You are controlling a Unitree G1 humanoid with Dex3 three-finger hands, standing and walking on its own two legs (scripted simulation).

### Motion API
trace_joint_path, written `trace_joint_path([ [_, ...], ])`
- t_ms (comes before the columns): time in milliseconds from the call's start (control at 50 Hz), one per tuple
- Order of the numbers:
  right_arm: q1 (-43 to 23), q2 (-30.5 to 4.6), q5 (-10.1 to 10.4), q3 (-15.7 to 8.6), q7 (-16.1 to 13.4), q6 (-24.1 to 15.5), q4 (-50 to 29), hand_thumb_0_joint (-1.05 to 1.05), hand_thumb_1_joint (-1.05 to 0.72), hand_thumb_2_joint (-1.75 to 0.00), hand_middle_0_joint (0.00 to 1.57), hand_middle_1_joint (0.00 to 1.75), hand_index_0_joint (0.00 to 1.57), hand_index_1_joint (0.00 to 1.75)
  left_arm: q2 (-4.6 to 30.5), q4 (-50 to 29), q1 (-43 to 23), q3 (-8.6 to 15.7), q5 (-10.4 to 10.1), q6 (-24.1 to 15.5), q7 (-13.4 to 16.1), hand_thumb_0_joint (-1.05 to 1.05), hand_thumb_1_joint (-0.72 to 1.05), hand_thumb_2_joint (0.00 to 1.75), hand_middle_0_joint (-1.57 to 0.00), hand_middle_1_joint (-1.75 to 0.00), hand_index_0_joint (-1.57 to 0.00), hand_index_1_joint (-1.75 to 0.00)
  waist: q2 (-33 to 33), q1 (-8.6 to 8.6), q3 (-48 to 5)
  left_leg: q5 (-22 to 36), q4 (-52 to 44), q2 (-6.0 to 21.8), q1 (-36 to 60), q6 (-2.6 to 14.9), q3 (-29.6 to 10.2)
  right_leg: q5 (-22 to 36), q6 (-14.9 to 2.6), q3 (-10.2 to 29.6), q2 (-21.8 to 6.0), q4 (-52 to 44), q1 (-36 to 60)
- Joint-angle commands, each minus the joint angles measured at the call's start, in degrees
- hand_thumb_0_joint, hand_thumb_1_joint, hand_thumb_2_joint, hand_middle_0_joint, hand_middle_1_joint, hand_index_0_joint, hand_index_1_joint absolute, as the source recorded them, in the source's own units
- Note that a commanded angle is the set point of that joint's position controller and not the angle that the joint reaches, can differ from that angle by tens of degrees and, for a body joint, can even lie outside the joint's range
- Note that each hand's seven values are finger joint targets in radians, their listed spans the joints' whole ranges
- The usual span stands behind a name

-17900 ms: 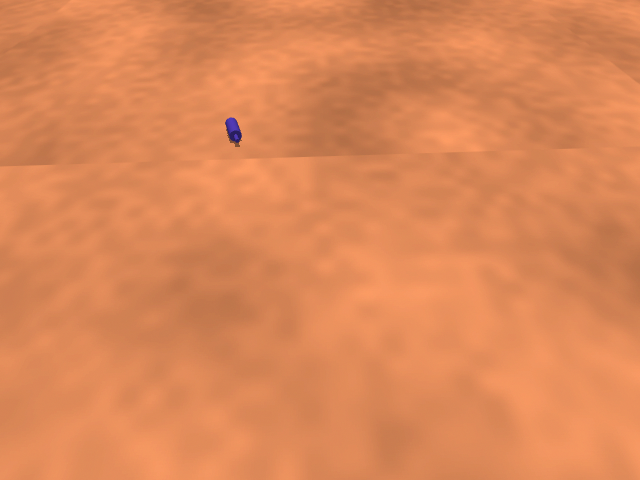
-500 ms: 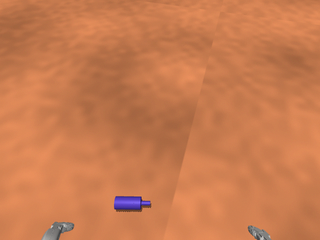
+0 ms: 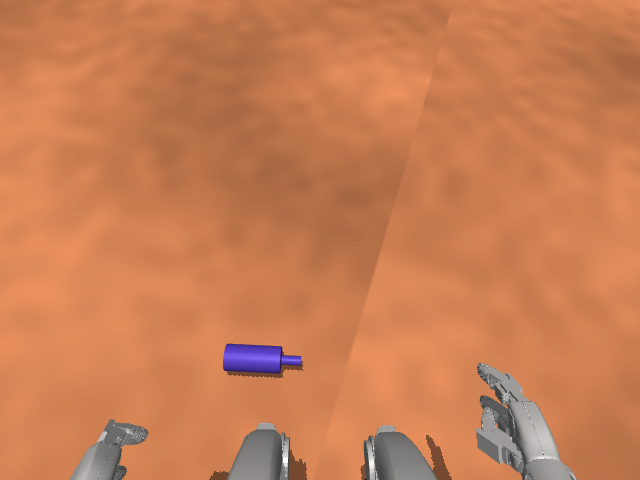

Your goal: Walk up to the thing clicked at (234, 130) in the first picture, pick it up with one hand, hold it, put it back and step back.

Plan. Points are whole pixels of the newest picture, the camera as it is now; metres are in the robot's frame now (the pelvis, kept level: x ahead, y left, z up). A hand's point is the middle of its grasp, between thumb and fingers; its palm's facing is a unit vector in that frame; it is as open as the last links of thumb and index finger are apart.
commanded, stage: rise first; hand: left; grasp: from above
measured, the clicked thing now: (263, 359) +0.42 +0.14 -0.62
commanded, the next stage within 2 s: none
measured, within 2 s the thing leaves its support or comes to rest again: neither
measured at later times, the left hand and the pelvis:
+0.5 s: hand (187, 411) +0.26 +0.25 -0.34, palm faces -0.47 -0.34 -0.81, open 14.1 cm; pelvis -0.07 -0.01 -0.20, yaw -2 degrees
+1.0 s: hand (209, 385) +0.33 +0.24 -0.44, palm faces -0.49 -0.08 -0.87, open 14.2 cm; pelvis -0.08 +0.00 -0.27, yaw -4 degrees
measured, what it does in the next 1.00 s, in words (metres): lowers itself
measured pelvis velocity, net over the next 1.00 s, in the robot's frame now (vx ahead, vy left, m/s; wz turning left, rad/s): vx -0.08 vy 0.00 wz -0.07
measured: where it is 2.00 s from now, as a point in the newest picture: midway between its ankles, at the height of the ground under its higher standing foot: outside the picture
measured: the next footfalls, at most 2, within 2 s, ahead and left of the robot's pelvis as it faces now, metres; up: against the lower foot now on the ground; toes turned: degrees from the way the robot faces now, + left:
none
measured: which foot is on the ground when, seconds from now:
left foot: down 0.00-1.00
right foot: down 0.00-1.00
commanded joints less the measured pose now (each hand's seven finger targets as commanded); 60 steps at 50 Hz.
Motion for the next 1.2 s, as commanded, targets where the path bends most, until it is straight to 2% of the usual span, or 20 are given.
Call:
trace_joint_path([
  [0,0.2,-9.8,0.1,-4.2,0.1,-3.5,-6.4,0.00,-0.92,-0.91,0.20,0.30,0.20,0.30,9.9,-3.8,-5.9,2.9,4.4,-4.0,1.6,0.00,-0.59,0.98,-0.09,-1.04,-0.08,-1.05,3.3,-1.53,-14.8,17.1,-3.7,0.4,6.7,0.01,-0.9,14.1,-2.73,-1.5,0.7,-0.6,-1.8],
  [60,-0.6,-10.3,0.1,-4.2,0.9,-4.3,-5.1,0.00,-0.92,-0.91,0.20,0.30,0.20,0.30,11.0,0.8,-10.7,2.5,8.7,-7.5,2.6,0.00,-0.58,0.98,-0.09,-1.04,-0.09,-1.04,3.6,-1.41,-17.7,14.0,0.9,-0.1,1.7,-0.12,-0.8,11.9,-2.70,-1.1,0.6,4.5,-7.2],
  [100,-0.8,-11.0,0.0,-4.4,1.3,-4.9,-4.2,0.00,-0.92,-0.91,0.20,0.30,0.20,0.30,11.5,1.8,-14.3,1.3,11.4,-9.8,3.4,0.00,-0.58,0.99,-0.09,-1.04,-0.09,-1.04,5.2,-1.20,-21.6,15.4,3.9,0.0,1.1,-0.39,-1.2,12.6,-2.82,-1.2,0.7,8.7,-11.2],
  [120,-1.0,-11.3,0.0,-4.5,1.4,-5.1,-3.6,0.00,-0.92,-0.91,0.20,0.30,0.20,0.30,13.3,2.6,-15.5,2.5,12.4,-10.9,4.1,0.00,-0.58,0.99,-0.10,-1.05,-0.09,-1.05,6.3,-0.38,-23.4,17.3,6.0,0.0,0.2,-0.34,-0.9,13.8,-2.86,-1.1,0.8,10.7,-12.8],
  [160,-1.4,-11.6,-0.1,-4.8,1.8,-5.3,-2.3,0.00,-0.92,-0.91,0.20,0.30,0.20,0.30,13.1,5.5,-18.4,1.3,15.0,-12.7,5.2,0.00,-0.58,1.00,-0.10,-1.04,-0.09,-1.05,6.1,-0.86,-25.0,16.3,9.6,-0.3,-3.7,-0.10,-0.7,13.6,-2.94,-1.1,1.0,13.7,-16.3],
  [200,-1.1,-12.3,-0.1,-5.1,2.1,-5.2,-0.8,0.00,-0.93,-0.91,0.20,0.30,0.20,0.30,16.2,6.4,-20.5,3.2,17.1,-14.1,6.6,0.00,-0.57,0.98,-0.10,-1.05,-0.10,-1.05,6.1,0.60,-28.8,18.9,12.6,-0.3,-4.7,0.06,-0.4,15.4,-3.04,-1.2,1.1,16.5,-17.8],
  [240,-1.2,-12.8,-0.3,-5.6,2.5,-4.8,0.2,0.00,-0.92,-0.91,0.20,0.30,0.20,0.30,18.0,7.8,-24.6,3.8,19.5,-15.0,7.6,0.00,-0.57,0.99,-0.09,-1.05,-0.09,-1.05,7.5,0.98,-31.0,18.3,14.8,-0.3,-6.4,-0.15,-0.8,14.6,-3.25,-1.5,1.1,19.4,-21.2],
  [260,-0.9,-12.9,-0.3,-5.8,2.6,-4.6,0.8,0.00,-0.92,-0.91,0.20,0.30,0.20,0.30,17.6,8.8,-27.1,3.2,20.8,-15.3,8.0,0.00,-0.58,1.00,-0.09,-1.05,-0.08,-1.05,7.1,0.24,-31.7,17.8,16.2,-0.2,-7.6,-0.09,-0.9,14.2,-3.23,-1.8,1.1,20.4,-22.7],
  [340,0.7,-12.5,-0.6,-6.3,2.9,-3.4,2.6,0.00,-0.92,-0.91,0.20,0.30,0.20,0.30,20.2,13.6,-38.3,3.5,24.9,-17.1,9.6,0.00,-0.58,1.01,-0.09,-1.05,-0.09,-1.05,2.7,-0.18,-33.3,8.4,21.6,-1.1,-18.6,0.79,1.3,8.6,-2.75,-1.3,1.5,21.6,-23.0],
  [400,1.4,-12.6,-0.9,-6.5,2.9,-2.6,3.8,0.00,-0.92,-0.91,0.20,0.30,0.20,0.30,23.2,17.1,-44.6,4.0,27.7,-18.3,10.1,0.00,-0.56,0.99,-0.09,-1.06,-0.10,-1.05,1.8,-0.14,-36.4,6.2,25.4,-1.3,-23.0,1.08,2.3,6.4,-2.49,-1.1,1.5,23.5,-23.0],
  [480,2.4,-12.6,-1.6,-6.8,2.7,-1.4,5.6,0.00,-0.89,-0.90,0.20,0.30,0.20,0.30,24.7,23.7,-52.2,3.1,30.6,-20.4,10.2,0.00,-0.53,1.00,-0.08,-1.06,-0.08,-1.05,0.9,-1.17,-33.9,0.2,28.3,-1.4,-28.0,1.27,2.4,-1.3,-2.59,-1.2,1.8,25.1,-28.0],
  [540,3.4,-12.7,-1.8,-6.9,2.8,-0.4,5.8,0.00,-0.86,-0.89,0.20,0.30,0.20,0.30,26.1,23.8,-56.8,2.8,33.1,-22.1,10.9,0.00,-0.52,1.03,-0.05,-1.05,-0.05,-1.05,3.3,-0.89,-37.2,-0.1,29.6,-1.4,-27.3,1.13,2.2,-1.6,-2.91,-2.1,1.8,27.4,-30.1],
  [560,4.7,-12.6,-1.9,-6.7,2.8,0.1,7.6,0.00,-0.86,-0.89,0.20,0.30,0.20,0.30,24.9,28.5,-55.8,1.7,34.0,-22.0,11.1,0.00,-0.52,1.03,-0.05,-1.04,-0.05,-1.04,3.1,-1.85,-35.1,-0.9,30.3,-1.4,-29.0,1.14,2.1,-2.2,-2.91,-2.5,1.8,28.3,-31.7],
  [620,5.4,-12.8,-2.1,-6.5,3.0,1.4,8.1,0.00,-0.86,-0.89,0.20,0.30,0.20,0.30,25.6,29.5,-60.0,1.5,36.3,-23.0,12.5,0.00,-0.52,1.04,-0.04,-1.03,-0.05,-1.02,4.6,-2.47,-34.1,-1.2,31.1,-1.4,-29.3,1.09,1.1,-1.4,-3.20,-3.7,1.7,30.8,-36.0],
  [660,5.6,-12.6,-2.4,-6.3,3.2,2.3,8.5,0.00,-0.88,-0.90,0.20,0.30,0.20,0.30,25.9,33.4,-59.1,1.7,37.8,-23.3,13.6,0.00,-0.55,1.05,-0.05,-1.01,-0.05,-1.02,3.5,-2.56,-33.3,-1.3,31.8,-1.5,-30.5,1.29,0.9,-1.6,-3.21,-4.1,1.7,31.7,-36.2],
  [740,4.9,-13.0,-3.2,-5.7,3.7,3.2,8.7,0.00,-0.89,-0.90,0.20,0.30,0.20,0.30,28.8,34.2,-64.6,2.7,41.2,-24.5,16.0,0.00,-0.55,1.05,-0.05,-0.99,-0.05,-1.00,7.3,-2.54,-33.3,-0.9,33.2,-1.4,-30.3,1.03,0.6,-0.9,-3.55,-4.7,1.6,34.7,-40.3],
  [760,6.0,-13.1,-3.4,-5.7,3.7,3.4,9.7,0.00,-0.89,-0.90,0.20,0.30,0.20,0.30,27.2,36.7,-64.5,1.6,42.3,-24.5,16.4,0.00,-0.55,1.04,-0.05,-1.00,-0.05,-1.00,7.4,-3.27,-32.9,-1.1,33.4,-1.3,-30.0,0.89,0.3,-0.9,-3.63,-5.1,1.7,35.4,-41.8],
  [860,6.3,-13.0,-4.6,-5.0,4.3,3.7,10.0,0.00,-0.90,-0.90,0.20,0.30,0.20,0.30,27.6,38.3,-70.9,0.7,45.3,-25.4,18.9,0.00,-0.56,1.04,-0.06,-0.98,-0.05,-0.98,8.9,-4.83,-33.3,0.9,36.7,-1.5,-31.8,1.20,1.0,1.3,-3.44,-5.3,1.6,36.9,-43.4],
  [960,7.4,-13.3,-5.6,-5.2,4.6,4.0,11.8,0.00,-0.90,-0.90,0.20,0.30,0.20,0.30,27.5,43.5,-72.2,0.3,48.1,-25.6,20.7,0.00,-0.55,1.03,-0.06,-0.98,-0.06,-0.97,9.6,-5.34,-33.2,0.4,38.0,-1.4,-32.1,0.93,0.7,1.0,-3.57,-6.0,1.8,39.0,-45.8],
  [1180,7.1,-13.1,-6.9,-4.4,5.5,4.4,12.0,0.00,-0.90,-0.90,0.20,0.30,0.20,0.30,27.0,47.4,-76.8,-1.1,51.4,-25.6,23.0,0.00,-0.52,1.00,-0.07,-0.99,-0.08,-0.98,9.3,-6.91,-33.9,3.5,42.0,-1.2,-34.3,1.41,1.2,4.6,-3.19,-6.4,2.1,41.4,-46.2],
])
